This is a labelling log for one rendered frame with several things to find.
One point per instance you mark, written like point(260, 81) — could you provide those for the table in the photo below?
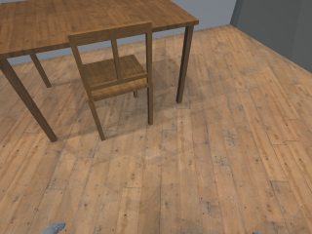
point(31, 27)

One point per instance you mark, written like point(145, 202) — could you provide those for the chair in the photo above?
point(116, 76)

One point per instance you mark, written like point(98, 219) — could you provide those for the left robot hand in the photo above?
point(53, 228)

